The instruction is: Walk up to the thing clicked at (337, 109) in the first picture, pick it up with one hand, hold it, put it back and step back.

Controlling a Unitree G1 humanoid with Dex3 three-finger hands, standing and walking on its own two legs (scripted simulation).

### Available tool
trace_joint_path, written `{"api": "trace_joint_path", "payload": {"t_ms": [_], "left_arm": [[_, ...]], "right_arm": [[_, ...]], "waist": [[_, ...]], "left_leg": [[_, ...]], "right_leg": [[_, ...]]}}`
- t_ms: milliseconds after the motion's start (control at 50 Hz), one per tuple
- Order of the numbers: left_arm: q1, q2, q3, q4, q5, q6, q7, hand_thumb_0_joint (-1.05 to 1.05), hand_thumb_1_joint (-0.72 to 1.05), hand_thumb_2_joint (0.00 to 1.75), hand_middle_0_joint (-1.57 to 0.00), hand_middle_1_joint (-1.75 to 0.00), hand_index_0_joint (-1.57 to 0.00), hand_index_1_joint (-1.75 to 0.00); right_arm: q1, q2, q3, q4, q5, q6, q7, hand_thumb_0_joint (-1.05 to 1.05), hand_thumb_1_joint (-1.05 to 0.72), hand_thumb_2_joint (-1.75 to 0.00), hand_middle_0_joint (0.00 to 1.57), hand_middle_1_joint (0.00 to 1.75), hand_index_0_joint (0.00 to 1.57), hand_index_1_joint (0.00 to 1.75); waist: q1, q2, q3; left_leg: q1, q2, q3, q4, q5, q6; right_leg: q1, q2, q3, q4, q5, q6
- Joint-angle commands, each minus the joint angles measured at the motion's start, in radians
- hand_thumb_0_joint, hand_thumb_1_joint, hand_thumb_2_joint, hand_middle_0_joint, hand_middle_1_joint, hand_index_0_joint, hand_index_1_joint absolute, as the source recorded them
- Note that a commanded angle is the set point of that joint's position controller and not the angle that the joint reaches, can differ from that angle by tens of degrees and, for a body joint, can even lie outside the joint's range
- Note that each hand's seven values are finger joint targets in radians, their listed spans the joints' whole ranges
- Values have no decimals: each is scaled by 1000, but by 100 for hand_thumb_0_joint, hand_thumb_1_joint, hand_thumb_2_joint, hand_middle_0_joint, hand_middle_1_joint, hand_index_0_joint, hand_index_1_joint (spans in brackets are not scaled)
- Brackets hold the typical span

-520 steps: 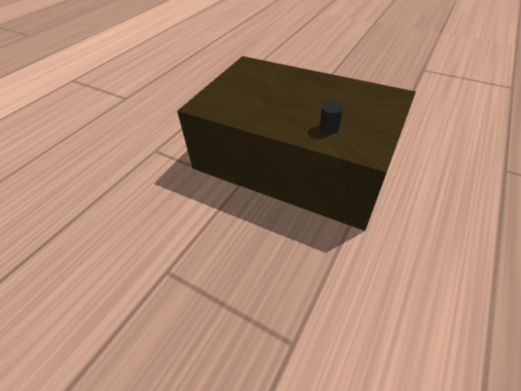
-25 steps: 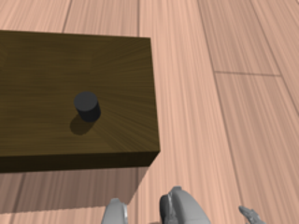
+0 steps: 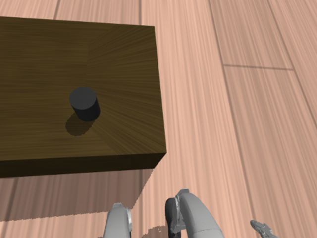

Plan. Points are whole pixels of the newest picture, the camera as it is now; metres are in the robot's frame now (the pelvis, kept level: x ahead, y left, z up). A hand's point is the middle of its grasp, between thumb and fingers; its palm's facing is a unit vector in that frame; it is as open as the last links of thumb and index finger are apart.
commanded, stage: go down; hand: left
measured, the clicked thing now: (85, 105) +0.56 +0.20 -0.23
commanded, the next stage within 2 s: none
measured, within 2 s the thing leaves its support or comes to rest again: neither
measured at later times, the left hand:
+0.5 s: hand out of the picture +0.44 +0.41 +0.06, palm faces +0.23 -0.97 -0.03, open 17.1 cm
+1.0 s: hand out of the picture +0.46 +0.41 +0.06, palm faces +0.22 -0.98 -0.01, open 17.1 cm
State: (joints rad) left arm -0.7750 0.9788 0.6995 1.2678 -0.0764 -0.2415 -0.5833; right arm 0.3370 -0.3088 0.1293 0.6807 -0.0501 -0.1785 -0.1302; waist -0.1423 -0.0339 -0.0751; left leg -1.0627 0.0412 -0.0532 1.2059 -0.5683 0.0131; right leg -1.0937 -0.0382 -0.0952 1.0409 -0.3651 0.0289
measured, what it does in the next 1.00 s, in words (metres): stands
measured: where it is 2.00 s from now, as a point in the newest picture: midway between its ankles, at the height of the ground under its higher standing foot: outside the picture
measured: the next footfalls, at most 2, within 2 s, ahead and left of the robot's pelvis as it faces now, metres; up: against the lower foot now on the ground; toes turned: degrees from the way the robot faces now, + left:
none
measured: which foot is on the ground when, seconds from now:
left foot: down 0.00-1.00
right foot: down 0.00-1.00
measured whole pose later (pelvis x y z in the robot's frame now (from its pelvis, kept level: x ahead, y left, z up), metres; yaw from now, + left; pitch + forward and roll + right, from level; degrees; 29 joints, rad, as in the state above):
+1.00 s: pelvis +0.00 +0.00 -0.02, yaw -1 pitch +27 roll -6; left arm -0.90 1.06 0.72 1.30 -0.09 -0.27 -0.61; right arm 0.33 -0.31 0.16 0.66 -0.05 -0.15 -0.12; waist -0.18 -0.03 -0.07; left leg -1.16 0.04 -0.07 1.28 -0.59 0.02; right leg -1.19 -0.04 -0.10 1.10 -0.38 0.03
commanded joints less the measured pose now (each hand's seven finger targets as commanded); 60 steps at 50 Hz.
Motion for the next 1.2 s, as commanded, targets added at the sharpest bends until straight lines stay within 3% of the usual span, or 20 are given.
{"api": "trace_joint_path", "payload": {"t_ms": [0, 80, 180, 360, 560, 660, 680, 800, 860, 960, 1100, 1180], "left_arm": [[-284, 416, 39, -199, -38, -67, -1, 0, -43, 9, -5, -2, -3, -4], [-298, 434, 51, -199, -41, -76, -5, 0, -41, 9, -5, -2, -3, -4], [-313, 450, 60, -185, -38, -76, -16, 0, -43, 11, -5, -3, -2, -5], [-350, 471, 58, -167, -37, -82, -17, 0, -45, 10, -5, -4, -3, -6], [-361, 501, 65, -152, -36, -85, -27, 0, -44, 11, -5, -4, -3, -7], [-395, 498, 56, -179, -40, -87, -29, 0, -44, 11, -5, -4, -3, -6], [-396, 476, 45, -177, -43, -86, -30, 0, -47, 11, -5, -4, -2, -7], [-410, 478, 42, -195, -46, -90, -24, 0, -44, 10, -5, -4, -3, -6], [-404, 485, 52, -181, -50, -94, -21, 0, -45, 10, -5, -4, -3, -6], [-392, 470, 48, -174, -53, -95, -22, 0, -45, 9, -5, -3, -3, -5], [-401, 482, 76, -186, -61, -114, -20, 0, -43, 11, -4, -4, -2, -6], [-407, 496, 78, -181, -55, -118, -18, 0, -44, 10, -5, -4, -3, -6]], "right_arm": [[170, -223, -80, -30, 6, -18, -16, 0, -88, -90, 20, 30, 20, 30], [172, -221, -75, -33, 4, -14, -17, 0, -88, -90, 20, 30, 20, 30], [186, -223, -67, -26, 0, -7, -12, 0, -88, -90, 20, 30, 20, 30], [167, -221, -63, -43, 3, 0, -13, 0, -88, -90, 20, 30, 20, 30], [185, -222, -48, -40, -1, 7, -11, 0, -88, -90, 20, 30, 20, 30], [185, -230, -58, -40, 5, 8, -9, 0, -88, -90, 20, 30, 20, 30], [186, -228, -56, -41, 4, 9, -7, 0, -89, -90, 20, 30, 20, 30], [187, -229, -55, -37, 5, 11, -5, 0, -89, -90, 20, 30, 20, 30], [183, -226, -53, -40, 8, 14, -6, 0, -88, -90, 20, 30, 20, 30], [197, -222, -46, -40, 3, 17, -4, 0, -89, -90, 20, 30, 20, 30], [198, -221, -46, -34, 4, 24, 1, 0, -89, -90, 20, 30, 20, 30], [193, -222, -46, -36, 2, 28, 2, 0, -89, -90, 20, 30, 20, 30]], "waist": [[36, 319, -459], [33, 304, -491], [24, 307, -518], [19, 293, -488], [6, 301, -532], [8, 346, -517], [-2, 343, -517], [5, 363, -513], [6, 338, -500], [1, 321, -531], [-1, 333, -551], [4, 330, -539]], "left_leg": [[367, -5, -50, -174, 525, -40], [346, -10, -42, -162, 524, -34], [369, -8, -51, -135, 620, -37], [260, -18, -32, -143, 421, -23], [263, -19, -32, -102, 541, -21], [317, -9, -55, -124, 510, -37], [329, -5, -58, -121, 527, -38], [354, -2, -67, -123, 538, -43], [304, -5, -63, -123, 486, -37], [312, -8, -53, -96, 592, -31], [320, -7, -57, -85, 599, -34], [289, -11, -51, -94, 537, -30]], "right_leg": [[181, 37, 29, -50, 173, -71], [219, 34, 37, -43, 194, -70], [201, 34, 29, -28, 245, -70], [224, 31, 46, -31, 162, -66], [243, 29, 47, -8, 254, -65], [157, 37, 28, -6, 178, -72], [148, 38, 25, -4, 187, -71], [119, 39, 22, 0, 177, -73], [140, 38, 29, 0, 161, -72], [176, 36, 32, 6, 247, -68], [158, 36, 30, 17, 244, -69], [173, 36, 36, 17, 212, -70]]}}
